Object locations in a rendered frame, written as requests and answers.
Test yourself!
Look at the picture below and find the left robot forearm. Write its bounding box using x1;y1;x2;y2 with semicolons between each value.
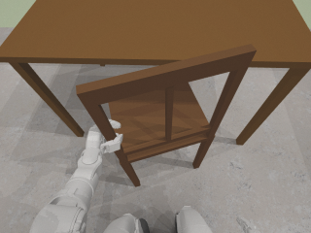
29;148;103;233

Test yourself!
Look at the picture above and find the chair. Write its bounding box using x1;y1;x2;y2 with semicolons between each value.
76;44;257;187

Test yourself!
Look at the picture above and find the robot left hand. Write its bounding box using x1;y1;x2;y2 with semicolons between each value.
86;119;123;154

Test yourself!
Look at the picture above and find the robot right hand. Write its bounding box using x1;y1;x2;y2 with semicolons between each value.
236;216;260;233

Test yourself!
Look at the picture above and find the left robot upper arm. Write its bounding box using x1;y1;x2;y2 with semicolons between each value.
31;204;87;233

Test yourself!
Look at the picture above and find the robot left foot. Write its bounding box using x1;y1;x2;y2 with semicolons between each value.
139;218;150;233

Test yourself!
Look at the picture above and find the table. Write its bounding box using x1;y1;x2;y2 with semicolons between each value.
0;0;311;146

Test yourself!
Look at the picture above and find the left robot thigh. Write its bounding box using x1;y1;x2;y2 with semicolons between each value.
103;216;142;233

